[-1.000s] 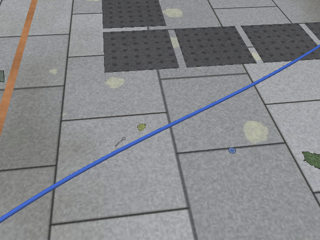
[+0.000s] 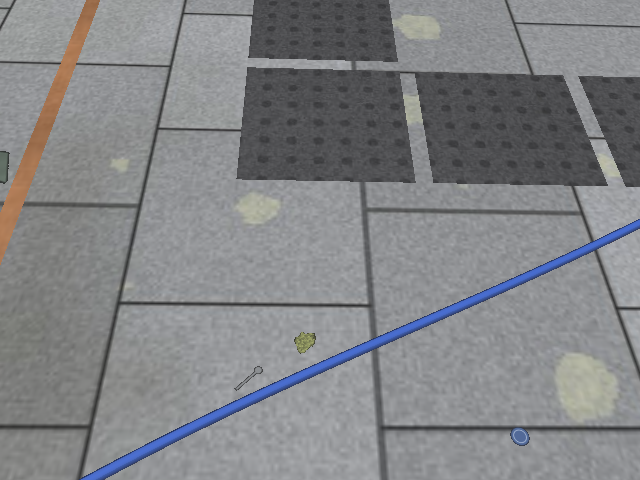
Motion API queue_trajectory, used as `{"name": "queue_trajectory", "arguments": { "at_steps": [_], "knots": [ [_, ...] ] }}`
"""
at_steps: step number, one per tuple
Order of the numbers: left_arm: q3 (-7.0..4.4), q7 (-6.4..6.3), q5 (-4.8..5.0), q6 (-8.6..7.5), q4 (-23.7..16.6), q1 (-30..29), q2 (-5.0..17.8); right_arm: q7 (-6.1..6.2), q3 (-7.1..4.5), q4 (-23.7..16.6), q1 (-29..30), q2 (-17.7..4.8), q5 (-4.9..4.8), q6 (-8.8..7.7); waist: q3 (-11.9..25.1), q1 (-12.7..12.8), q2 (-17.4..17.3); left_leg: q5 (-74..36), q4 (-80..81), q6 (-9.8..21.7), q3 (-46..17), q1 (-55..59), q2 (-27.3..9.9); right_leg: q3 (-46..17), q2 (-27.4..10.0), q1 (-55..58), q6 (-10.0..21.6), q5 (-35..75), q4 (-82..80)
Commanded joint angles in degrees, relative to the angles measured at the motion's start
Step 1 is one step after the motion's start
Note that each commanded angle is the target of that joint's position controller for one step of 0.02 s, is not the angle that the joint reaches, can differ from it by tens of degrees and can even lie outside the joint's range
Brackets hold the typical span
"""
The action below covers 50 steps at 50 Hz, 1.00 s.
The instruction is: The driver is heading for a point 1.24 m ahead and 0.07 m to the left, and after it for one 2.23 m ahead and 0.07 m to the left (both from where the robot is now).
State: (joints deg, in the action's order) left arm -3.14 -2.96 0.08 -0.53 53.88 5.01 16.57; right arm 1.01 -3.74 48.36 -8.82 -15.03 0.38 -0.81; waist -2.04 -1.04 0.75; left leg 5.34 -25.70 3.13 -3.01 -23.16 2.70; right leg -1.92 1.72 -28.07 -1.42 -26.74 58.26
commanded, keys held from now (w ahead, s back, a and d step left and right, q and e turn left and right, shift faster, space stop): q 0.22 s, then no key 0.34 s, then w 0.44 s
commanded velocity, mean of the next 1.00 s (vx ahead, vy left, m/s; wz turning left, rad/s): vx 0.13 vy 0.00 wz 0.23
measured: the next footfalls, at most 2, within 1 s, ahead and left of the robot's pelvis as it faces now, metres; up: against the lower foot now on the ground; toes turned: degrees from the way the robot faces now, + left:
right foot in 0.22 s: +0.09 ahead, -0.14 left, +0.00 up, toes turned +12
left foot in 0.60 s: +0.02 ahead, +0.10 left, +0.00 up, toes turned +11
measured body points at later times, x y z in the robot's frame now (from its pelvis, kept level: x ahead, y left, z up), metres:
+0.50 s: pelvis +0.03 -0.05 +0.01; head +0.06 -0.07 +0.46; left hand +0.05 +0.24 -0.11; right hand +0.21 -0.29 -0.12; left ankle -0.01 +0.11 -0.69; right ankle +0.05 -0.15 -0.74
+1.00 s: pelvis +0.12 -0.06 +0.00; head +0.13 -0.08 +0.45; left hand +0.13 +0.24 -0.11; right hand +0.24 -0.31 -0.14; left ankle +0.00 +0.08 -0.68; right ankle +0.14 -0.14 -0.74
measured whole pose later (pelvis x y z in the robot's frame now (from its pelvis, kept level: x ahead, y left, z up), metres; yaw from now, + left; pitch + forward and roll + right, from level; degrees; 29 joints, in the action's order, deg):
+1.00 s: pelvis +0.12 -0.06 +0.00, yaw +14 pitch +1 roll +1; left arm -3.4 1.5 0.4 -5.8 53.9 14.0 16.4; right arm 0.8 -4.0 49.8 -18.3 -15.8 -2.1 -3.1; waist 0.5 0.5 -1.9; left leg 25.0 -55.3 1.9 -3.3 -18.7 -0.8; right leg 2.6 0.3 -16.0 3.5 -16.9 31.8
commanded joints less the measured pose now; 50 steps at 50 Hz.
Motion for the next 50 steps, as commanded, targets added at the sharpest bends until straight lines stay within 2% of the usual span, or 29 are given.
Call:
{"name": "queue_trajectory", "arguments": {
  "at_steps": [1, 7, 10, 11, 12, 13, 14, 16, 17, 21, 24, 26, 28, 29, 30, 31, 32, 33, 35, 36, 38, 41, 43, 45, 46, 47, 48, 49, 50],
  "knots": [
    [-1.05, -0.74, 0.23, 0.10, -1.55, 4.32, 3.72, 0.98, -2.49, -4.34, 0.63, -9.53, 0.02, 0.07, 8.81, 1.71, -8.56, -2.24, 9.87, 10.39, -16.38, 7.79, -12.18, -1.09, 0.05, 0.49, -1.40, 3.41, -6.63],
    [-1.18, 0.00, 0.77, -0.45, -2.73, 3.13, 4.64, 1.64, -3.24, -5.85, 1.03, -10.57, -0.64, 1.08, 9.16, 0.92, -10.40, 4.53, 10.28, 8.44, -21.12, 7.51, -11.36, -2.25, 1.08, 6.62, -1.58, 7.66, -19.61],
    [-1.76, 0.97, 0.92, -1.20, -1.71, 8.33, 5.52, 2.09, -3.12, -7.05, 2.46, -10.00, -1.44, 2.06, 8.75, 3.97, -10.02, 5.18, 7.27, 5.19, -21.52, 5.10, -8.64, -1.02, 0.53, 15.60, 0.38, 14.39, -33.71],
    [-2.57, 1.01, 0.28, -1.24, -1.46, 10.61, 8.23, 2.21, -2.60, -7.30, 1.10, -8.25, -1.65, 2.37, 9.12, 4.13, -6.44, 10.66, 2.05, 2.30, -18.78, -0.04, -5.68, -4.68, -5.37, 22.01, 2.52, 15.24, -38.59],
    [-3.52, 0.69, -1.24, -0.80, -2.49, 8.96, 12.96, 1.96, -1.65, -7.84, -1.23, -3.94, -1.50, 2.36, 8.34, 1.09, 8.73, 21.84, -13.37, -0.93, -8.14, -10.05, 2.97, -19.00, -18.78, 25.97, 8.56, 16.99, -42.53],
    [-3.26, 0.89, -3.59, -0.82, -4.00, 5.96, 12.62, 1.92, -2.71, -9.31, -0.24, -7.22, -1.00, 1.45, 6.46, 1.19, 15.45, 29.70, -24.47, -2.97, -6.46, -13.76, 5.09, -29.15, -25.22, 18.65, 16.10, 23.46, -45.16],
    [-2.39, 0.69, -3.36, -1.25, -6.07, 1.99, 9.45, 1.78, -3.81, -7.77, -2.19, -10.97, -0.73, 1.21, 5.89, -0.30, 9.92, 26.54, -32.78, -3.52, -8.74, -12.03, 3.19, -24.98, -23.49, 17.56, 16.48, 25.96, -44.04],
    [-1.67, 0.71, -0.96, -1.52, -7.01, -1.08, 6.53, 2.28, -3.96, -4.56, -5.73, -9.59, -0.49, 2.09, 5.14, -1.43, 5.40, 20.29, -38.62, -4.97, -7.88, -12.08, 3.29, -15.05, -16.79, 18.95, 11.87, 26.70, -41.22],
    [-1.33, 0.69, -0.24, -1.52, -6.80, -0.38, 5.91, 2.39, -3.62, -4.32, -5.95, -8.24, -0.34, 2.46, 4.23, -0.78, 5.44, 18.62, -41.11, -5.96, -7.92, -12.45, 3.31, -13.30, -16.17, 19.12, 12.06, 29.44, -40.86],
    [-0.53, 0.32, -0.53, -1.14, -4.55, 4.32, 4.74, 2.42, -2.17, -5.78, -1.98, -5.14, -1.24, 2.24, 3.67, 1.61, 7.73, 15.67, -31.57, -8.21, -5.00, -10.02, 1.21, -8.43, -13.86, 23.07, 13.13, 32.65, -40.61],
    [-0.91, 0.36, -0.32, -0.87, -3.92, 4.40, 7.22, 1.71, -0.68, -6.83, 1.20, -3.16, -0.83, 2.13, 3.90, 3.00, 9.71, 17.09, -17.16, -8.85, 0.09, -0.75, -2.58, -7.11, -13.73, 21.63, 12.85, 32.22, -40.36],
    [-1.37, 0.79, -0.08, -0.59, -3.39, 5.88, 9.04, 1.41, -0.87, -6.58, 1.21, -4.63, -1.25, 2.10, 3.61, 3.75, 10.13, 16.64, -10.60, -8.38, 2.36, 3.94, -2.01, -8.13, -14.26, 20.73, 13.48, 34.19, -39.41],
    [-1.20, 1.18, 0.87, -0.55, -3.03, 5.29, 8.59, 1.25, -1.07, -4.72, -2.12, -4.92, -1.19, 2.09, 3.10, 1.57, 8.66, 6.85, 2.50, -6.32, 3.41, 10.24, -1.66, -7.76, -13.57, 19.67, 12.53, 36.59, -37.26],
    [-0.76, 1.49, 1.14, -0.87, -2.16, 7.09, 7.06, 1.16, -1.08, -3.71, -3.75, -5.06, -0.90, 2.17, 4.13, 0.92, 6.83, 2.21, 9.03, -4.61, 2.47, 15.90, -2.17, -7.17, -12.54, 17.76, 10.46, 30.63, -37.26],
    [-0.04, 2.11, 0.35, -1.59, -1.84, 8.18, 5.20, 1.45, -1.26, -3.14, -5.36, -6.59, -0.63, 2.37, 6.44, 1.08, 4.01, -1.84, 7.90, -2.87, -1.64, 24.22, -5.75, -6.21, -11.15, 12.80, 7.28, 22.84, -36.65],
    [0.41, 3.11, -1.28, -2.38, -2.33, 9.10, 3.30, 1.80, -1.97, -2.66, -7.55, -10.23, -0.63, 2.77, 8.90, 2.71, -4.41, -6.78, 3.09, 0.08, -7.04, 29.73, -11.59, -1.06, -6.05, 7.50, 4.65, 11.15, -30.96],
    [0.54, 2.95, -0.30, -2.75, -2.96, 7.04, 1.77, 1.10, -2.69, -0.94, -9.07, -11.51, -1.00, 2.85, 8.33, 1.24, -12.72, 14.64, 5.82, 5.22, -10.96, 24.52, -13.55, 6.08, -0.48, 5.21, 2.38, 1.96, -26.28],
    [0.03, 2.74, 0.37, -3.01, -4.06, 1.80, 4.27, 0.53, -2.65, -1.78, -9.01, -10.48, -0.86, 2.21, 2.66, -1.93, -11.78, 30.07, 11.91, 7.87, -17.42, 20.57, -15.74, 6.63, 0.11, 1.35, 1.61, 0.09, -20.58],
    [-1.02, 2.61, 1.87, -3.21, -5.43, -1.09, 5.81, 0.77, -2.48, -1.30, -9.33, -10.34, -0.10, 0.18, -4.70, -2.56, -14.82, 34.00, 18.01, 10.79, -24.68, 16.79, -20.04, 3.08, -2.57, -6.11, 3.05, -4.65, -9.24],
    [-1.36, 2.77, 2.00, -3.45, -5.45, 0.42, 6.34, 0.85, -2.47, -1.19, -8.91, -9.93, -0.65, -0.91, -5.41, -1.56, -14.53, 31.95, 18.43, 11.19, -25.68, 18.32, -21.32, 0.91, -4.67, -9.58, 3.92, -4.69, -5.68],
    [-1.29, 3.57, 2.00, -4.55, -5.19, 1.19, 5.22, 0.88, -2.11, -1.67, -7.27, -8.40, -1.66, -2.02, -4.50, -0.23, -10.62, 25.91, 18.32, 9.11, -21.02, 20.05, -19.41, 0.58, -6.38, -9.86, 5.22, -0.57, -9.28],
    [-0.52, 4.69, 1.00, -5.38, -4.43, 1.48, 2.79, 0.41, -2.61, -2.28, -5.16, -9.69, -1.93, -2.09, -1.12, 0.71, -9.98, 17.10, 16.98, 7.20, -11.58, 13.69, -14.54, 4.36, -4.14, 4.16, 4.49, 7.04, -20.16],
    [-0.92, 4.91, 1.15, -5.07, -2.42, 6.09, 3.57, 0.02, -2.65, -2.16, -4.78, -9.68, -2.13, -1.83, 0.15, 3.27, -9.12, 17.71, 13.99, 6.48, -8.82, 6.91, -13.24, 6.76, -1.82, 16.05, 3.50, 15.34, -26.09],
    [-1.84, 4.36, 1.50, -4.39, 0.56, 14.04, 5.09, -0.26, -1.66, -1.99, -5.18, -7.04, -1.51, -1.90, 1.19, 6.70, -6.46, 19.56, 6.99, 4.45, -6.82, 0.04, -11.09, 6.65, -0.78, 26.87, 3.45, 14.18, -27.75],
    [-2.66, 3.78, 1.42, -4.49, 1.28, 19.19, 8.07, -0.48, -0.54, -2.57, -4.44, -3.62, -0.97, -2.20, 1.73, 8.89, 1.27, 17.35, -7.88, 1.22, -1.65, -5.41, -6.73, -4.08, -8.03, 32.36, 5.94, 8.33, -33.80],
    [-4.21, 3.82, 0.84, -4.65, 1.54, 24.18, 16.29, -0.23, 0.39, -5.91, -4.90, -0.23, -1.00, -3.43, 5.36, 8.84, 18.90, 25.55, -28.88, -2.13, 3.72, -17.45, -0.19, -30.73, -22.60, 38.97, 14.79, -3.65, -44.75],
    [-3.13, 4.26, -0.22, -5.39, 0.97, 21.70, 13.29, 0.07, -0.66, -6.06, -4.35, -4.55, -2.74, -4.32, 3.65, 7.71, 13.78, 27.53, -39.57, -1.37, -2.65, -22.71, -2.17, -42.45, -25.98, 35.23, 18.84, -16.20, -50.03],
    [-2.11, 4.40, -0.08, -5.97, -0.59, 16.85, 10.00, -0.09, -1.33, -6.28, -2.92, -7.56, -3.60, -4.76, -1.71, 5.91, 9.39, 21.86, -42.16, 0.44, -3.45, -26.27, -5.74, -36.94, -24.47, 31.59, 16.79, -17.27, -50.09],
    [-1.44, 4.53, -0.19, -6.21, -1.63, 13.41, 8.07, -0.18, -1.41, -5.39, -3.25, -7.63, -3.09, -4.82, -3.08, 4.43, 7.05, 16.29, -41.63, 1.10, -2.37, -25.34, -7.84, -30.05, -21.35, 29.15, 14.54, -11.58, -49.77]
  ]
}}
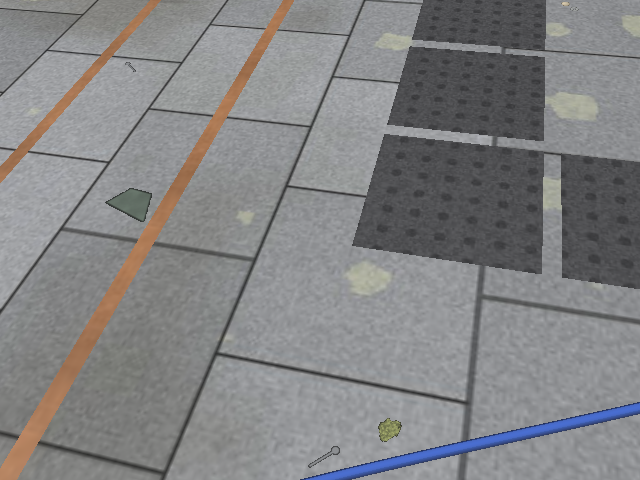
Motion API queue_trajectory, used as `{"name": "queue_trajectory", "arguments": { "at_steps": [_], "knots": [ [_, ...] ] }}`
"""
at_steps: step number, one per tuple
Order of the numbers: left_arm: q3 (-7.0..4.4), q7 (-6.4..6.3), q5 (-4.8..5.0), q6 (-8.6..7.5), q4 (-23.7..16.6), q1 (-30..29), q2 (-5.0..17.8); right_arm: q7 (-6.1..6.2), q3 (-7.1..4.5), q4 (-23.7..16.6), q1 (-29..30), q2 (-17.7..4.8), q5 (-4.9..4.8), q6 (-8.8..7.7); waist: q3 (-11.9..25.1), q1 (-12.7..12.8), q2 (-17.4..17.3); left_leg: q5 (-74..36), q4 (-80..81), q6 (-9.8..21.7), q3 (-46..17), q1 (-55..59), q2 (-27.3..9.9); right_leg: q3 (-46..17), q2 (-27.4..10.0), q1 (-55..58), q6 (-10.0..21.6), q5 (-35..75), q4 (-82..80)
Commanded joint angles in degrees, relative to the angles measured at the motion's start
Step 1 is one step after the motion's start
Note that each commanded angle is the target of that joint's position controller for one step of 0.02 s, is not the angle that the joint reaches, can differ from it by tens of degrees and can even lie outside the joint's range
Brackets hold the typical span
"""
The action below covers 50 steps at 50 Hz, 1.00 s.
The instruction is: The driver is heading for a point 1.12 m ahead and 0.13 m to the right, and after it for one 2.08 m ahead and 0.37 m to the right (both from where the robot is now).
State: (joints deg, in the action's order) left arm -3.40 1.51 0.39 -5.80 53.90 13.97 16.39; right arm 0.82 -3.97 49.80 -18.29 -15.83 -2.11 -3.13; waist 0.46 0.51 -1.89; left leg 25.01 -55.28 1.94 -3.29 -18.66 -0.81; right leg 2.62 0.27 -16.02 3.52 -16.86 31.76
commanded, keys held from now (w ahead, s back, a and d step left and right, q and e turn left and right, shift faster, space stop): w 0.48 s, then w+e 0.52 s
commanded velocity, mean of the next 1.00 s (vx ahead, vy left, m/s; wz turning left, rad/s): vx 0.48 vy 0.00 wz -0.18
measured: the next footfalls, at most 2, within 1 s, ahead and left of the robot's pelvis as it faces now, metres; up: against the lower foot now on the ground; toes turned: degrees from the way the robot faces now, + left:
left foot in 0.42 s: +0.40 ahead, +0.13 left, +0.00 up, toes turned +2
right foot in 0.98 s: +0.69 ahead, -0.13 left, +0.00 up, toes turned -16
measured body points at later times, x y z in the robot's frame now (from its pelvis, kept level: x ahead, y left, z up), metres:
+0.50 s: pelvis +0.26 +0.04 -0.01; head +0.30 +0.04 +0.43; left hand +0.23 +0.32 -0.15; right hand +0.47 -0.20 -0.10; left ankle +0.36 +0.13 -0.73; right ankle +0.06 -0.09 -0.66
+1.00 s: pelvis +0.55 -0.01 -0.02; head +0.59 -0.03 +0.43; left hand +0.80 +0.18 -0.11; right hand +0.51 -0.30 -0.16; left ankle +0.37 +0.14 -0.71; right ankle +0.65 -0.12 -0.74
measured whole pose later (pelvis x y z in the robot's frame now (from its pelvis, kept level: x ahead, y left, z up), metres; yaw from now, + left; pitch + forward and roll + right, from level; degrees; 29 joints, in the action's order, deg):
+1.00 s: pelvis +0.55 -0.01 -0.02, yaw -14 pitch +2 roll +2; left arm -3.2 3.2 1.5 -3.0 40.8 4.1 15.1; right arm 1.2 -3.8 52.3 -17.2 -16.4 -0.1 -2.3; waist -3.1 -1.9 0.6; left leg 27.0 -35.2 -1.1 13.4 1.4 -3.6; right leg 3.4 0.4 -30.5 6.2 -7.3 35.5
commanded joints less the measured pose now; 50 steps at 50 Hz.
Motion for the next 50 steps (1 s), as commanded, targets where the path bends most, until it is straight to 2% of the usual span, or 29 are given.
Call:
{"name": "queue_trajectory", "arguments": {
  "at_steps": [1, 2, 3, 6, 10, 14, 17, 19, 20, 21, 22, 23, 24, 25, 26, 27, 28, 29, 30, 32, 35, 37, 41, 43, 45, 47, 48, 49, 50],
  "knots": [
    [-0.75, 0.19, -0.49, -0.92, -2.34, 2.54, 7.41, 0.02, -1.24, -6.35, 6.11, -6.29, 0.44, -2.52, -5.80, 1.99, 8.18, -7.48, -9.58, 2.32, -1.76, -28.36, -5.70, -29.15, -17.55, 15.15, 8.16, -14.62, -23.40],
    [-0.47, 0.10, -0.59, -0.81, -2.49, 2.09, 6.88, -0.13, -1.35, -6.25, 6.23, -5.76, 1.03, -2.36, -5.64, 1.39, 8.23, -10.81, -6.89, 2.01, -1.48, -25.70, -6.79, -24.21, -15.43, 13.47, 6.88, -8.79, -24.07],
    [-0.32, -0.05, -0.70, -0.70, -2.29, 2.84, 6.53, -0.40, -1.28, -6.10, 6.40, -5.08, 1.19, -2.17, -5.10, 1.39, 8.46, -13.73, -5.18, 1.46, -0.55, -24.06, -6.84, -20.74, -13.92, 12.98, 6.45, -3.67, -24.72],
    [-0.28, -0.88, -0.47, -0.47, -1.12, 6.28, 6.85, -0.68, -1.10, -6.91, 9.39, -3.65, 1.59, -1.64, -4.64, 2.01, 6.07, -20.14, 1.65, -0.85, 1.44, -25.21, -6.25, -14.25, -12.55, 14.73, 7.27, 10.56, -25.42],
    [-0.22, -1.78, -0.20, 0.13, -0.55, 8.17, 7.41, -1.42, 0.06, -9.53, 17.18, -1.27, 1.22, -1.95, -5.67, 3.76, 6.02, -28.85, 15.74, -2.33, 3.61, -21.47, -4.59, -8.16, -10.87, 12.98, 6.64, 16.60, -26.39],
    [-0.29, -1.98, 0.34, 0.81, 0.82, 11.94, 7.44, -2.88, 0.71, -11.78, 23.72, -1.14, 0.76, -2.45, -8.03, 5.39, 5.30, -31.23, 23.21, -1.54, 4.60, -19.80, -2.93, -6.89, -12.65, 15.69, 7.11, 17.36, -25.97],
    [-0.76, -2.10, 0.64, 1.60, 1.23, 12.54, 8.03, -3.93, 0.67, -13.16, 25.66, -2.40, 0.60, -2.94, -8.10, 4.17, 5.81, -27.08, 26.35, 0.75, 4.34, -19.52, -2.16, -6.76, -15.13, 21.47, 6.49, 24.47, -22.47],
    [-1.33, -2.26, 0.51, 2.03, 0.78, 11.34, 9.54, -3.93, -0.25, -12.45, 21.61, -4.84, 0.77, -3.00, -4.01, 0.92, 7.67, -22.88, 26.57, 2.68, 5.96, -11.95, 0.47, -6.05, -15.41, 24.05, 5.35, 42.28, -16.10],
    [-1.50, -2.29, 0.29, 2.47, 0.53, 10.44, 9.98, -3.57, -1.26, -10.80, 15.20, -6.78, 0.78, -2.90, 0.56, -2.86, 8.54, -22.03, 26.86, 4.25, 7.48, -3.28, 2.44, -4.80, -14.28, 23.95, 4.50, 52.82, -8.26],
    [-1.12, -2.39, -0.03, 2.82, -0.02, 9.83, 9.15, -2.89, -2.52, -7.85, 5.03, -9.27, 0.80, -2.65, 7.06, -7.72, 8.13, -23.55, 26.55, 6.21, 6.82, 11.74, 1.83, -3.09, -11.71, 18.12, 2.73, 53.39, 3.70],
    [-0.02, -2.51, -1.37, 2.67, -1.68, 10.88, 6.34, -2.00, -3.45, -5.70, -5.54, -13.51, 1.67, -2.19, 16.40, -10.10, -0.17, -22.13, 23.89, 9.79, -7.98, 31.13, -10.75, -1.43, -7.69, 3.52, 1.20, 31.20, 23.02],
    [2.07, -1.66, -0.23, 1.33, -1.35, 19.20, -1.80, -2.77, -3.29, -4.49, -6.03, -14.68, 2.00, -2.29, 24.37, -4.32, -15.17, -6.08, 32.99, 18.76, -37.43, 46.10, -22.40, -6.56, 3.41, -16.67, -1.40, -14.95, 40.26],
    [0.38, -1.31, 1.50, -0.07, -1.71, 12.84, 5.88, -2.76, -1.86, -4.72, -4.22, -8.86, 1.48, -2.35, 18.28, -6.97, -8.53, -0.08, 38.17, 15.76, -37.71, 41.37, -20.16, -11.71, 0.40, -22.85, -0.44, -15.32, 45.25],
    [-0.43, -1.20, 2.94, -0.75, -3.80, 6.91, 8.22, -2.50, -1.22, -5.26, 0.62, -7.02, 1.50, -2.47, 8.87, -6.14, -5.64, -3.75, 39.57, 13.19, -27.68, 32.56, -18.78, -9.97, -2.27, -25.52, 0.27, -10.12, 44.91],
    [-0.34, -1.63, 2.74, -0.91, -4.18, 4.39, 7.47, -2.50, -0.89, -5.69, 4.63, -6.17, 1.82, -2.74, 4.54, -4.17, 0.34, -11.18, 41.38, 11.97, -20.81, 23.51, -17.00, -8.80, -5.22, -22.97, 0.04, -4.67, 42.19],
    [-0.74, -1.91, 1.88, -0.47, -4.04, 3.88, 6.79, -2.64, -0.60, -5.73, 7.07, -4.74, 2.34, -3.12, 1.73, -2.30, 0.99, -16.32, 43.07, 11.17, -15.28, 17.21, -14.87, -8.71, -6.94, -20.57, -0.39, -1.52, 39.06],
    [-0.85, -1.90, 1.65, 0.42, -3.60, 5.76, 5.75, -2.71, -0.38, -5.36, 8.18, -3.91, 2.97, -3.58, 1.58, -0.35, -1.03, -18.41, 44.80, 10.50, -11.43, 13.44, -13.55, -9.44, -8.46, -16.87, -0.58, 0.52, 37.52],
    [-0.78, -1.96, 1.69, 1.27, -3.28, 6.89, 4.42, -2.81, -0.41, -4.82, 8.52, -3.45, 2.92, -3.94, 1.14, 0.41, -1.66, -19.23, 46.45, 10.51, -8.92, 11.11, -12.83, -9.48, -8.93, -15.24, -0.94, 1.11, 36.22],
    [-0.73, -2.02, 1.73, 2.00, -3.31, 7.18, 3.50, -2.77, -0.45, -4.12, 8.34, -3.51, 2.76, -4.28, 0.16, 0.91, -1.73, -20.59, 47.70, 10.66, -6.32, 9.21, -12.62, -9.36, -9.18, -15.20, -1.37, 1.39, 35.16],
    [-0.80, -2.21, 1.51, 2.92, -4.81, 4.41, 3.10, -2.34, -0.83, -2.90, 7.74, -4.85, 2.90, -4.67, -2.38, 1.00, -1.44, -23.04, 49.57, 10.66, -2.27, 7.48, -12.64, -9.93, -9.45, -18.77, -2.28, 4.86, 32.15],
    [-0.93, -1.85, 1.03, 2.65, -6.75, 0.11, 3.24, -1.41, -1.09, -1.79, 6.41, -6.05, 3.18, -4.48, -3.71, 0.00, -0.59, -26.67, 50.26, 9.77, 3.32, 9.42, -11.59, -10.47, -8.58, -22.94, -3.09, 14.73, 23.34],
    [-0.62, -1.11, 0.80, 2.16, -7.93, -3.22, 2.72, -1.01, -1.05, -1.66, 6.43, -6.70, 3.02, -4.26, -4.14, -1.04, -0.23, -28.66, 50.32, 8.41, 7.55, 9.98, -10.25, -7.91, -7.82, -21.50, -3.01, 21.12, 15.61],
    [0.42, 0.37, 0.70, 1.89, -11.94, -11.63, 1.16, -0.37, -1.37, 0.09, 1.67, -8.33, 2.26, -3.09, -6.07, -4.73, 1.18, -31.06, 49.01, 7.71, 10.90, 17.30, -12.32, -3.67, -6.87, -23.54, -2.05, 23.18, 6.70],
    [0.50, 1.24, 0.78, 1.95, -14.24, -14.20, 1.40, -0.22, -1.63, 0.77, -0.05, -8.92, 1.80, -1.90, -6.48, -5.26, 0.95, -34.80, 46.16, 7.30, 11.67, 23.10, -14.18, -2.33, -6.23, -26.21, -1.07, 19.14, 4.63],
    [0.09, 2.10, 0.95, 2.05, -15.97, -14.26, 2.38, 0.09, -1.95, 0.51, 0.57, -9.98, 1.50, -0.74, -5.39, -3.89, -0.27, -45.81, 41.57, 6.21, 12.96, 26.52, -15.36, -0.06, -4.39, -24.46, 0.54, 13.40, 3.45],
    [-1.31, 2.36, 1.01, 2.48, -16.03, -8.90, 5.01, 0.67, -2.43, -0.44, 2.11, -11.72, 1.47, 0.29, -0.46, -0.06, -2.97, -64.89, 31.21, 4.80, 14.53, 27.40, -15.17, 3.44, -0.15, -15.26, 2.91, 7.32, 4.16],
    [-2.76, 2.12, 1.18, 2.63, -14.53, -1.33, 7.42, 0.97, -2.43, -0.90, 3.02, -11.99, 1.43, 0.82, 3.65, 4.28, -3.00, -68.33, 20.89, 3.57, 15.61, 24.71, -13.85, 4.21, 2.37, -5.09, 4.68, 7.70, 2.30],
    [-4.84, 1.16, 1.21, 2.96, -12.27, 8.62, 11.39, 1.30, -1.98, -1.81, 3.34, -11.32, 1.57, 0.73, 8.78, 9.14, -0.18, -58.88, 5.83, 1.26, 16.13, 14.26, -11.53, -0.73, 1.43, 11.71, 7.38, 10.26, -0.64],
    [-6.48, 0.25, 1.32, 3.16, -11.83, 11.38, 18.32, 0.28, 0.53, -4.63, -2.44, -3.26, 3.31, -0.79, 14.90, 4.47, 14.57, -13.23, -16.16, -2.62, 14.50, -12.27, -2.02, -29.54, -13.66, 34.60, 17.18, 4.71, -1.90]
  ]
}}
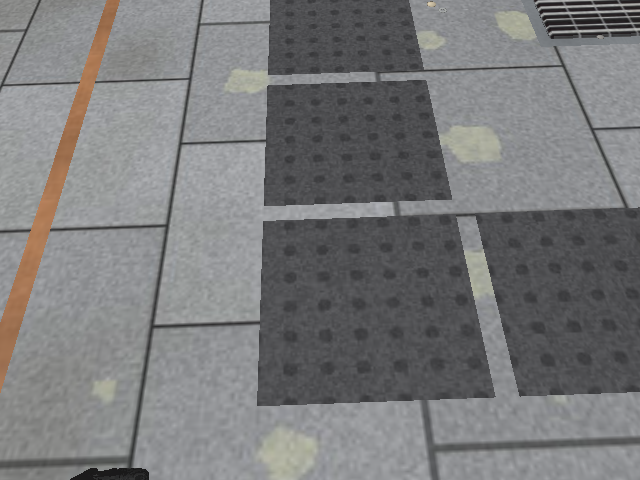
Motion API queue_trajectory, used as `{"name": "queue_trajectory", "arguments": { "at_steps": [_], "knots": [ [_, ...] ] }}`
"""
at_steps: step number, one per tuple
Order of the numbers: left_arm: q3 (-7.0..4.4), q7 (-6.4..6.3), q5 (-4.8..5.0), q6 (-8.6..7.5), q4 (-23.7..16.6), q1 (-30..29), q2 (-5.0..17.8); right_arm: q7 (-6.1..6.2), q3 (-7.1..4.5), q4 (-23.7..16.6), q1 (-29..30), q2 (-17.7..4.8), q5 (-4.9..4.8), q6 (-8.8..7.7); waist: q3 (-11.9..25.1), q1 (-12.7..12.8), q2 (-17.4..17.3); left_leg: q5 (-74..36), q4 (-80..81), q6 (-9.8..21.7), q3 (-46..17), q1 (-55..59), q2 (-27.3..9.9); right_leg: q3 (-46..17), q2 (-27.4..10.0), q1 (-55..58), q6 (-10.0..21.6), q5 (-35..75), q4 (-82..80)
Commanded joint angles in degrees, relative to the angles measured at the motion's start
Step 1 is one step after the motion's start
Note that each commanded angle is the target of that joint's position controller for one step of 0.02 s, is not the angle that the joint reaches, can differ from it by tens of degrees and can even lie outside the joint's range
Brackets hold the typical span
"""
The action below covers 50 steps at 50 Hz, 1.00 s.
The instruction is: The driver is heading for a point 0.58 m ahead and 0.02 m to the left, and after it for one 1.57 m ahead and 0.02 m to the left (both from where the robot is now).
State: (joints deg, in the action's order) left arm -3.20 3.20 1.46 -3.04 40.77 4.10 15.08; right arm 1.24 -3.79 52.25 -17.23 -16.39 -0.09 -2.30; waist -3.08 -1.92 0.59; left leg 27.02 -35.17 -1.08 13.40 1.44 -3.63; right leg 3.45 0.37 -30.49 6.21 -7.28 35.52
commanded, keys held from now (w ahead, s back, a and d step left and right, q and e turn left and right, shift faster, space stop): w+e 0.10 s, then w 0.14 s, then w+q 0.48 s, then w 0.28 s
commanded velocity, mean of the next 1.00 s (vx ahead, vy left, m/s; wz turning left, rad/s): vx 0.50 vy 0.00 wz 0.07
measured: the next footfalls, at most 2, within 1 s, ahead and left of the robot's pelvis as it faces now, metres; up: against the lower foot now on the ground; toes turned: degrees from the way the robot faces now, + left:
left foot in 0.52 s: +0.49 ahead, +0.10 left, +0.00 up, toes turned -3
right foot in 1.00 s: +0.79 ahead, -0.09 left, +0.00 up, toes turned +9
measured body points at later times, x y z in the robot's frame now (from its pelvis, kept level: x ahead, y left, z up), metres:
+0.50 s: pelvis +0.31 +0.01 +0.01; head +0.33 +0.01 +0.46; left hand +0.37 +0.30 -0.11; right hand +0.48 -0.24 -0.08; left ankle +0.45 +0.10 -0.71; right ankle +0.12 -0.08 -0.71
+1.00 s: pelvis +0.60 +0.01 +0.02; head +0.63 +0.01 +0.46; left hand +0.81 +0.26 -0.05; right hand +0.66 -0.28 -0.10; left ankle +0.45 +0.10 -0.71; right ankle +0.75 -0.09 -0.71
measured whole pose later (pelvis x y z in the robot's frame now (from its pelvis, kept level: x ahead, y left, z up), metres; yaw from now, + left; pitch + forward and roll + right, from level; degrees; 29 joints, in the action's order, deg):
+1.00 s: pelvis +0.60 +0.01 +0.02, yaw +8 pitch +3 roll +1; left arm -1.8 1.5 0.0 -6.7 37.0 3.6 15.5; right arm 0.3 -3.1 45.8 -22.0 -16.9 -0.9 -2.5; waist 0.0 -5.1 1.1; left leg 23.8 -23.1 3.7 -9.5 -1.1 5.4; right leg -1.1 0.0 -27.6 1.4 -0.4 26.1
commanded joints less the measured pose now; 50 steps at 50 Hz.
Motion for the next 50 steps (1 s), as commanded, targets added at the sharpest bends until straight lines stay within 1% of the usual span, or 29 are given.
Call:
{"name": "queue_trajectory", "arguments": {
  "at_steps": [1, 2, 3, 4, 5, 6, 8, 11, 14, 17, 20, 22, 23, 24, 25, 26, 27, 28, 29, 30, 31, 33, 36, 40, 42, 46, 48, 49, 50],
  "knots": [
    [-5.50, -1.31, -0.19, -0.22, -0.50, 21.86, 17.01, -1.13, 0.78, -7.83, -0.77, -3.96, 0.26, -4.34, 26.69, 7.95, 9.10, 7.27, -45.23, 0.66, -15.94, -42.38, 6.91, -52.60, -20.20, 56.34, 19.42, -9.50, -16.01],
    [-4.33, -1.13, -0.87, -0.72, -0.31, 20.44, 13.30, -1.90, -0.36, -9.69, 6.13, -7.65, -2.10, -5.85, 20.07, 9.68, 5.28, 2.98, -46.01, 2.20, -19.42, -48.09, 3.43, -44.80, -18.53, 52.77, 15.54, -7.50, -18.09],
    [-3.87, -1.19, -0.67, -1.08, -0.70, 16.95, 11.62, -1.90, -0.06, -10.45, 7.93, -7.20, -2.27, -6.59, 13.35, 7.58, 1.91, -2.13, -41.49, 3.11, -18.74, -48.01, 0.87, -36.63, -16.21, 44.03, 13.32, -3.24, -18.19],
    [-3.31, -1.24, -0.50, -1.11, -1.57, 12.70, 9.73, -1.43, -0.29, -9.76, 7.92, -7.07, -1.07, -6.59, 8.85, 4.77, -1.36, -5.35, -36.13, 2.75, -18.17, -44.81, -1.35, -30.09, -13.57, 34.96, 11.52, 2.38, -18.70],
    [-2.71, -1.44, -1.04, -1.15, -2.69, 9.92, 8.06, -1.16, -0.81, -9.41, 6.84, -7.75, -0.25, -5.94, 7.07, 2.53, -0.17, -7.65, -32.56, 2.25, -18.27, -40.28, -2.92, -26.12, -11.77, 28.46, 10.69, 7.28, -19.94],
    [-2.43, -1.61, -1.41, -1.13, -3.41, 8.55, 7.31, -1.25, -0.95, -9.10, 5.46, -7.59, -0.03, -5.03, 6.64, 1.21, 0.83, -9.08, -30.84, 1.56, -18.06, -37.29, -3.64, -24.12, -10.73, 24.75, 10.46, 9.65, -21.28],
    [-2.51, -2.09, -1.15, -1.48, -3.22, 8.97, 7.89, -1.23, -0.72, -8.77, 4.14, -5.90, 0.54, -3.72, 6.26, 0.47, 1.33, -11.96, -26.92, -0.34, -16.54, -35.47, -3.85, -19.87, -9.67, 20.57, 10.72, 15.49, -22.82],
    [-2.66, -3.13, -1.02, -1.61, -1.77, 11.91, 8.95, -1.06, -0.08, -10.51, 9.39, -4.32, 0.77, -3.19, 4.10, 2.22, 2.32, -21.65, -16.18, -2.23, -15.41, -37.31, -3.48, -14.89, -7.80, 19.05, 9.18, 17.77, -24.17],
    [-2.46, -3.48, -0.99, -1.52, -0.82, 13.43, 9.09, -1.70, 0.56, -11.33, 14.24, -3.20, 0.09, -3.67, 3.12, 4.78, 3.79, -33.44, -3.35, -1.75, -14.23, -34.82, -1.89, -11.08, -6.24, 19.68, 6.42, 11.71, -24.56],
    [-2.43, -3.29, -1.10, -1.77, 0.95, 15.83, 9.68, -2.56, 0.79, -12.36, 18.26, -3.57, -0.81, -4.04, 0.95, 6.99, 4.04, -37.27, 1.76, -0.13, -13.85, -35.61, -1.18, -11.70, -9.24, 23.57, 6.10, 6.74, -25.42],
    [-2.65, -3.43, -1.20, -1.29, 2.71, 17.30, 10.02, -3.74, 0.75, -13.84, 20.23, -4.37, -1.03, -4.38, -0.63, 7.26, 3.30, -31.39, 4.28, 2.76, -14.27, -41.12, -0.63, -11.56, -13.02, 32.70, 5.47, 11.36, -23.01],
    [-2.93, -3.86, -1.13, -0.73, 3.17, 16.70, 10.58, -4.58, 0.64, -14.18, 19.02, -4.78, -1.07, -4.48, -0.09, 5.97, 3.58, -26.05, 4.98, 4.75, -13.93, -40.60, 0.37, -10.19, -14.36, 36.53, 4.24, 19.05, -20.16],
    [-3.05, -4.08, -1.30, -0.49, 2.93, 15.57, 11.07, -4.72, 0.26, -13.74, 16.54, -5.59, -1.07, -4.38, 1.60, 4.44, 4.18, -23.52, 5.03, 5.77, -12.91, -36.78, 1.96, -8.79, -14.04, 37.09, 3.37, 27.97, -17.34],
    [-3.17, -4.31, -1.50, -0.16, 2.61, 14.59, 11.61, -4.61, -0.48, -12.76, 12.39, -6.92, -0.95, -4.16, 4.83, 2.19, 4.81, -21.99, 4.72, 6.89, -11.05, -30.43, 4.24, -7.22, -13.12, 37.20, 2.47, 38.77, -12.11],
    [-2.87, -4.58, -1.59, 0.34, 2.08, 13.43, 11.26, -4.30, -1.72, -10.71, 4.77, -8.92, -0.69, -3.94, 9.48, -1.90, 3.37, -23.96, 6.14, 8.42, -9.66, -19.76, 6.50, -4.31, -10.47, 34.97, 0.85, 45.01, -1.85],
    [-2.06, -5.07, -2.38, 0.36, 0.77, 14.10, 9.90, -3.82, -2.75, -9.56, -3.61, -12.20, -0.43, -3.59, 15.89, -4.89, -1.46, -26.51, 5.20, 11.59, -20.39, -3.90, -0.57, -2.28, -8.20, 24.16, -1.28, 32.59, 13.87],
    [-0.33, -4.19, -2.71, -1.00, -0.81, 20.97, 4.12, -3.85, -3.88, -9.28, -7.08, -16.77, -0.43, -3.52, 21.48, -1.05, -15.93, -16.73, 9.90, 22.79, -50.24, 16.38, -13.41, -2.68, 3.60, -0.78, -6.26, -7.60, 35.79],
    [-0.31, -3.48, -1.67, -2.63, -0.42, 18.21, 6.87, -3.91, -2.68, -9.01, -7.78, -11.69, -1.58, -3.33, 23.40, -3.58, -13.27, -6.90, 17.09, 22.90, -60.14, 20.95, -14.57, -10.42, 3.80, -9.85, -5.95, -23.38, 41.87],
    [-0.87, -2.70, 0.21, -3.93, -2.35, 12.77, 9.44, -3.51, -2.09, -9.94, -4.54, -9.75, -1.34, -3.09, 14.90, -4.06, -9.68, -5.60, 18.17, 20.20, -52.74, 15.02, -13.46, -11.34, 0.50, -14.80, -5.09, -19.72, 42.52],
    [-0.60, -2.68, 0.06, -4.70, -3.28, 9.07, 9.22, -3.26, -1.88, -11.05, -1.57, -9.04, -0.83, -2.84, 10.47, -3.15, -3.34, -9.48, 18.66, 18.51, -46.59, 7.14, -11.30, -10.31, -1.93, -13.73, -4.59, -15.71, 39.12],
    [-0.87, -2.90, -1.26, -4.97, -3.81, 7.07, 9.10, -3.18, -1.48, -11.71, 1.06, -7.97, -0.55, -2.66, 6.27, -1.30, -0.16, -16.22, 19.62, 17.77, -41.98, -0.67, -9.32, -9.47, -3.54, -11.88, -4.94, -13.36, 33.76],
    [-1.28, -3.20, -2.42, -4.15, -4.33, 8.41, 8.68, -2.83, -1.01, -12.90, 3.10, -7.08, -0.02, -2.52, 5.34, 1.68, -2.74, -25.37, 21.60, 17.72, -37.64, -7.82, -6.57, -9.11, -5.10, -6.30, -6.10, -11.28, 28.08],
    [-0.82, -3.72, -2.60, -2.80, -5.01, 8.13, 6.70, -1.91, -1.59, -12.98, 2.35, -8.67, -0.53, -2.45, 4.52, 2.38, -3.55, -32.22, 22.83, 18.09, -32.51, -13.27, -4.75, -7.15, -5.03, -5.11, -8.72, -8.28, 20.16],
    [0.30, -3.42, -2.32, -3.04, -6.16, 0.95, 4.01, -0.92, -1.52, -11.30, -0.55, -8.70, -1.08, -1.97, 3.80, -0.90, -4.58, -31.74, 22.55, 14.07, -25.60, -15.99, -1.06, -5.55, -3.40, -0.47, -9.87, 9.47, 3.30],
    [0.42, -2.85, -1.73, -3.51, -6.90, -2.70, 3.87, -0.85, -1.36, -10.17, -3.21, -8.71, -1.08, -1.73, 3.43, -2.90, -5.01, -28.54, 22.20, 13.39, -26.25, -15.09, -1.81, -5.09, -2.25, 1.61, -9.49, 14.97, -1.39],
    [-0.17, -1.86, -1.31, -4.31, -8.63, -6.70, 5.63, -0.81, -1.32, -8.75, -6.12, -8.95, -1.04, -1.06, 2.05, -3.93, -5.35, -28.83, 17.82, 12.81, -30.88, -5.76, -5.88, -5.88, -1.72, -1.53, -6.88, 9.84, -6.95],
    [-0.60, -1.67, -1.24, -4.61, -8.55, -5.00, 6.55, -0.66, -1.56, -8.52, -5.83, -9.54, -0.84, -0.57, 2.06, -2.47, -6.50, -34.23, 15.23, 12.03, -32.32, -2.37, -7.36, -5.29, -1.18, 0.11, -5.07, 4.92, -8.42],
    [-1.14, -1.79, -1.32, -4.76, -7.73, -1.38, 7.38, -0.63, -1.58, -8.73, -4.69, -9.67, -0.87, -0.38, 3.54, -0.11, -6.90, -41.89, 11.75, 11.19, -31.43, -2.12, -6.42, -4.05, -0.11, 5.30, -3.68, 4.23, -10.34],
    [-2.14, -2.09, -1.62, -4.91, -6.04, 5.35, 9.27, -0.71, -1.16, -9.19, -3.79, -8.67, -0.68, -0.37, 8.35, 3.32, -6.17, -48.35, 4.22, 9.76, -28.98, -3.86, -3.65, -4.20, -0.81, 15.84, -1.51, 6.67, -10.63]
  ]
}}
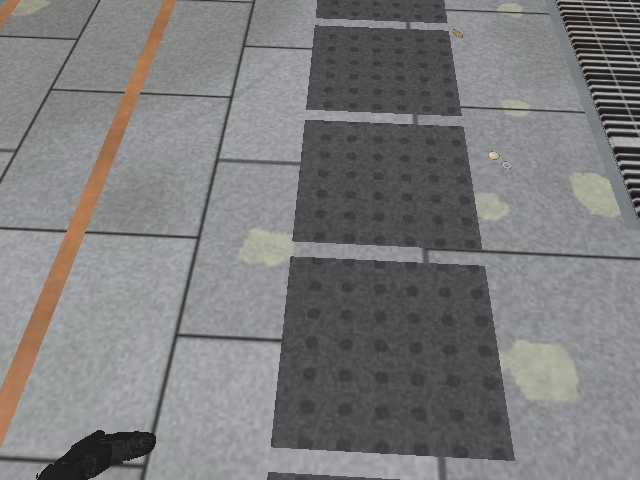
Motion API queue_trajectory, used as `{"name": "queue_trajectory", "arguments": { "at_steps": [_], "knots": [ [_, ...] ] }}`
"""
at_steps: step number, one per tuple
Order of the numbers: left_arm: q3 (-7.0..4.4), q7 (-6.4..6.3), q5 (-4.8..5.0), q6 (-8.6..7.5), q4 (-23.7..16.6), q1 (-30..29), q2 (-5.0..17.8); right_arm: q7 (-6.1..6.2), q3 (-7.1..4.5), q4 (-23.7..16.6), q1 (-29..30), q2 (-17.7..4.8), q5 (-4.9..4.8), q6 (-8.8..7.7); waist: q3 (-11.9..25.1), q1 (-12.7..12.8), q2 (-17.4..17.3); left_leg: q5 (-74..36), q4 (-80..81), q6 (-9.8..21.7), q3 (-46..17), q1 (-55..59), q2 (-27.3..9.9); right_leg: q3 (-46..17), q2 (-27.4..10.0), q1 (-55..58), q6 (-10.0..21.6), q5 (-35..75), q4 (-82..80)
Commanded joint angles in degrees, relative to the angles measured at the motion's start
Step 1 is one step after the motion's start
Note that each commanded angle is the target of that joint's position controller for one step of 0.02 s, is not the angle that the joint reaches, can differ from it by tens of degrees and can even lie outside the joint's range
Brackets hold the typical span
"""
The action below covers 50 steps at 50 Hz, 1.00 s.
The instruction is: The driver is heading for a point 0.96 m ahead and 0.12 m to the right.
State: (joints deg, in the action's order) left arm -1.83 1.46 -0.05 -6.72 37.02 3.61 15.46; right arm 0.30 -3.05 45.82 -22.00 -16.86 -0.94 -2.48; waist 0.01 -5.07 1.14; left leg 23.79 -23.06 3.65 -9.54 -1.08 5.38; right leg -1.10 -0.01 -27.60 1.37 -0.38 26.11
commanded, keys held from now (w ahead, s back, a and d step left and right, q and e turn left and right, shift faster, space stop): w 0.46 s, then w+e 0.54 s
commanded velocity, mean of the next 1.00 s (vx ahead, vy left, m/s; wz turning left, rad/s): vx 0.50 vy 0.00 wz -0.16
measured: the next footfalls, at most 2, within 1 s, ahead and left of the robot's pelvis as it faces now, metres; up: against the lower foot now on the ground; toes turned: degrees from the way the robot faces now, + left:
left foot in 0.52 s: +0.45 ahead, +0.14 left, +0.00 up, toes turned +1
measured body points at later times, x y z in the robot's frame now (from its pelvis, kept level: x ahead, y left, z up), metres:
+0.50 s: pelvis +0.27 +0.01 +0.00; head +0.31 +0.02 +0.45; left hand +0.25 +0.30 -0.12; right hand +0.52 -0.21 -0.07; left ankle +0.41 +0.13 -0.72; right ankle +0.13 -0.12 -0.73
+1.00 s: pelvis +0.54 +0.00 +0.00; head +0.56 -0.01 +0.45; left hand +0.79 +0.19 -0.09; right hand +0.50 -0.28 -0.13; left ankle +0.41 +0.14 -0.73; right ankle +0.66 -0.15 -0.71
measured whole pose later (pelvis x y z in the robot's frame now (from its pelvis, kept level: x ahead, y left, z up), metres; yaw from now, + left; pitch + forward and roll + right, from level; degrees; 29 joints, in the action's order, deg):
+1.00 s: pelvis +0.54 +0.00 +0.00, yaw -13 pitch +2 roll +2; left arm -3.0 3.0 1.1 -1.4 39.0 6.3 14.8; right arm 0.4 -4.3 49.6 -18.1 -16.4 -0.7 -3.5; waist -1.7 -4.3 1.5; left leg 21.4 -14.7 -1.3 15.1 5.7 -0.2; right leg 1.7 -4.3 -34.9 3.2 -3.8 37.0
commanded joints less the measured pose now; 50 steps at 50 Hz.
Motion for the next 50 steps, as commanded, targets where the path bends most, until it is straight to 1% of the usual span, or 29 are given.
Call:
{"name": "queue_trajectory", "arguments": {
  "at_steps": [1, 2, 3, 4, 5, 6, 7, 8, 10, 13, 17, 20, 22, 24, 25, 26, 27, 28, 29, 30, 31, 32, 34, 36, 40, 43, 47, 48, 50],
  "knots": [
    [-4.35, -0.75, -0.86, -1.22, -1.13, 15.73, 11.96, 0.18, -0.89, -4.42, 2.27, -6.12, 1.07, -0.38, 13.64, 10.96, -2.90, -37.24, -22.43, 2.98, -3.08, -9.79, -9.34, -8.35, -8.87, 28.79, 7.68, 2.52, 1.54],
    [-5.69, -0.53, -0.81, -0.45, 1.20, 21.79, 16.02, -0.05, 0.47, -4.47, -6.00, -1.73, 0.16, -1.36, 21.63, 9.19, 13.22, -7.06, -43.04, -1.39, 2.53, -31.21, -0.42, -31.95, -20.71, 49.63, 17.22, -7.69, -0.90],
    [-4.55, -0.20, 0.68, -0.06, 1.80, 22.94, 11.27, -0.30, 0.16, -4.14, -4.42, -5.03, -0.21, -1.97, 19.43, 10.41, 12.73, 9.10, -48.81, -1.54, -0.47, -39.94, -1.60, -41.16, -22.36, 49.38, 16.93, -18.58, -6.91],
    [-3.66, -0.45, 0.86, 0.26, 1.49, 19.29, 8.57, -0.54, -0.85, -5.25, 1.75, -8.29, -0.97, -2.19, 10.00, 10.83, 7.02, 4.85, -51.20, -1.42, 0.00, -43.69, -4.63, -34.15, -20.43, 41.92, 14.37, -22.03, -8.26],
    [-3.19, -0.54, 0.28, 0.67, 0.92, 15.68, 7.84, -0.58, -0.68, -6.34, 5.87, -7.87, -0.59, -2.31, 5.06, 9.64, 2.16, 0.07, -49.30, -1.48, 2.56, -43.01, -7.29, -27.91, -18.08, 34.17, 12.89, -18.40, -9.68],
    [-2.74, -0.36, -0.06, 0.86, 0.94, 13.40, 6.83, -0.67, -0.80, -6.90, 7.94, -7.19, 0.27, -2.39, 1.06, 8.30, 0.61, -2.82, -45.55, -1.84, 3.70, -42.16, -8.87, -23.62, -15.78, 27.87, 12.57, -13.08, -11.59],
    [-2.39, -0.29, -0.49, 0.71, 0.86, 12.11, 6.17, -0.72, -0.97, -6.81, 7.30, -6.53, 0.55, -2.23, 0.28, 6.59, 2.08, -4.88, -43.05, -2.13, 3.89, -39.34, -10.43, -20.56, -14.14, 23.92, 12.12, -8.73, -13.04],
    [-2.34, -0.14, -0.43, 0.59, 0.99, 11.43, 6.00, -0.79, -0.80, -6.47, 6.04, -5.49, 0.43, -1.94, 0.37, 5.57, 3.43, -5.74, -41.26, -2.57, 4.41, -37.14, -10.91, -18.38, -12.98, 21.59, 12.17, -5.97, -14.30],
    [-2.57, -0.09, 0.18, 0.22, 1.77, 11.55, 6.78, -0.73, -0.40, -6.26, 5.60, -3.81, 0.58, -1.44, 0.43, 4.73, 4.02, -7.27, -37.39, -3.61, 5.67, -36.14, -11.51, -14.31, -12.25, 19.06, 12.90, -0.80, -16.06],
    [-3.16, -0.56, 0.39, 0.45, 3.13, 12.61, 8.79, -0.72, 0.26, -7.72, 10.96, -2.45, 1.02, -1.59, -0.66, 5.81, 2.55, -15.80, -27.12, -4.76, 6.65, -36.85, -12.07, -9.37, -11.30, 18.34, 12.62, 3.70, -17.71],
    [-3.37, -0.95, 1.06, 1.21, 5.34, 16.21, 10.02, -1.44, 0.69, -9.23, 18.56, -1.59, 0.56, -2.39, -1.70, 8.83, 2.38, -27.41, -13.61, -4.74, 8.53, -32.41, -9.83, -4.81, -9.60, 18.68, 10.45, 3.17, -17.45],
    [-3.50, -1.03, 1.40, 1.99, 7.21, 19.17, 10.52, -2.19, 0.48, -10.91, 22.81, -2.26, 0.03, -2.79, -2.66, 9.98, 2.63, -27.03, -9.26, -3.63, 8.40, -32.77, -8.87, -5.89, -11.89, 23.36, 9.88, 2.74, -15.67],
    [-3.74, -1.31, 1.52, 2.66, 8.06, 19.69, 11.05, -2.71, 0.18, -11.72, 23.70, -3.03, 0.01, -3.06, -2.88, 9.31, 3.12, -23.17, -7.03, -2.16, 8.23, -32.77, -8.43, -6.73, -13.67, 27.14, 9.00, 4.88, -13.46],
    [-3.94, -1.62, 1.54, 3.31, 8.43, 19.03, 11.73, -2.77, -0.58, -11.17, 20.30, -4.58, 0.25, -3.34, -0.98, 6.60, 3.80, -19.76, -4.79, -0.51, 9.40, -26.05, -6.85, -6.86, -13.64, 28.39, 7.63, 13.65, -8.44],
    [-3.63, -1.73, 1.51, 3.56, 8.41, 18.40, 11.23, -2.41, -1.72, -9.38, 13.80, -6.45, 0.48, -3.42, 2.90, 2.91, 3.06, -20.30, -2.97, 0.90, 10.57, -16.22, -5.56, -5.29, -11.24, 26.74, 6.34, 20.36, -1.11],
    [-2.62, -1.81, 0.75, 3.46, 7.50, 17.95, 9.00, -1.79, -2.99, -7.43, 4.26, -9.73, 1.12, -3.42, 10.31, -1.33, 1.21, -22.44, -5.53, 3.56, 6.20, -0.36, -10.63, -3.35, -8.32, 18.89, 4.40, 15.10, 11.59],
    [-0.78, -1.64, 0.44, 2.49, 5.86, 23.65, 3.17, -1.29, -4.46, -6.61, -2.47, -15.39, 2.13, -2.91, 19.64, -1.13, -10.93, -16.06, -4.99, 11.39, -16.33, 23.31, -25.93, 1.25, 0.02, -4.36, -0.09, -7.38, 34.30],
    [-0.85, -1.49, 1.07, 1.57, 6.70, 23.78, 4.43, -1.29, -3.59, -6.07, -4.59, -11.95, 1.37, -2.43, 23.56, -2.13, -15.61, -8.40, 2.43, 13.45, -30.36, 24.67, -29.77, -5.69, 2.08, -12.34, -0.40, -33.19, 43.73],
    [-2.43, -1.29, 2.57, 1.39, 5.75, 19.13, 9.36, -1.15, -2.55, -5.83, -1.82, -8.93, 0.98, -2.32, 14.33, -2.20, -10.63, -3.82, 4.10, 10.71, -23.19, 17.72, -27.76, -7.17, -0.94, -16.93, -0.13, -30.29, 47.88],
    [-2.50, -1.34, 2.57, 1.49, 4.68, 15.46, 9.38, -1.10, -1.98, -6.08, 2.03, -7.37, 0.86, -2.32, 8.44, -0.64, -8.15, -5.04, 5.72, 8.98, -15.83, 9.64, -25.72, -5.26, -3.62, -16.98, 0.01, -25.36, 46.49],
    [-2.62, -1.49, 1.85, 1.87, 4.36, 13.70, 8.80, -1.30, -1.47, -5.98, 5.72, -5.61, 1.13, -2.51, 4.13, 1.21, -6.52, -7.97, 8.22, 8.19, -10.67, 2.19, -23.44, -4.52, -5.31, -15.17, -0.24, -21.51, 43.48],
    [-2.98, -1.64, 1.57, 2.70, 4.78, 14.53, 8.15, -1.44, -1.07, -5.95, 8.23, -4.02, 1.48, -3.02, 2.04, 3.29, -7.87, -11.22, 10.47, 7.40, -6.10, -3.08, -21.56, -4.91, -6.91, -11.95, -0.42, -18.58, 41.25],
    [-2.77, -1.69, 1.80, 4.27, 5.84, 16.91, 5.65, -1.58, -1.30, -5.20, 10.44, -3.55, 1.76, -3.93, 0.71, 5.40, -8.14, -16.36, 13.84, 7.52, -0.20, -8.74, -20.33, -4.72, -7.53, -7.76, -1.15, -15.46, 40.30],
    [-2.84, -1.94, 1.55, 5.07, 5.15, 15.57, 4.87, -1.40, -1.82, -4.06, 10.68, -4.59, 1.95, -4.60, -0.74, 6.00, -6.38, -21.58, 15.46, 7.80, 4.43, -9.67, -20.41, -5.47, -7.75, -9.59, -1.83, -11.42, 38.29],
    [-2.59, -1.16, 1.31, 4.63, 3.46, 10.35, 3.75, -0.48, -2.33, -2.16, 9.56, -5.90, 1.94, -4.33, -2.08, 4.84, -4.58, -27.53, 15.93, 6.61, 12.69, -6.59, -18.95, -4.67, -7.34, -11.72, -1.97, 0.19, 26.30],
    [-1.89, 0.10, 1.14, 4.29, 1.24, 3.78, 2.41, 0.06, -2.77, -0.97, 7.33, -7.53, 1.46, -3.66, -3.98, 2.11, -3.37, -27.77, 16.21, 5.94, 16.40, -4.28, -19.44, -0.88, -6.70, -10.70, -1.16, 4.60, 17.39],
    [-1.78, 1.42, 1.24, 4.41, -2.24, -1.77, 2.70, 0.25, -3.51, 0.95, 4.18, -9.24, 0.33, -1.94, -5.82, 0.52, -3.12, -31.80, 13.26, 5.06, 18.44, 4.36, -22.11, 1.73, -5.84, -13.36, 0.97, -0.30, 11.51],
    [-1.96, 1.70, 1.22, 4.46, -2.93, -2.07, 3.10, 0.31, -3.69, 1.15, 4.19, -9.73, 0.03, -1.45, -5.61, 0.97, -3.51, -36.16, 11.38, 4.53, 19.11, 6.06, -22.53, 2.76, -5.10, -12.71, 1.81, -2.90, 10.73],
    [-2.92, 1.96, 1.11, 4.75, -3.44, 0.41, 4.89, 0.71, -4.19, 0.88, 5.28, -11.39, -0.38, -0.65, -2.47, 3.50, -5.62, -55.05, 3.95, 3.18, 20.88, 7.92, -22.39, 6.19, -1.56, -6.33, 4.01, -8.91, 10.49]
  ]
}}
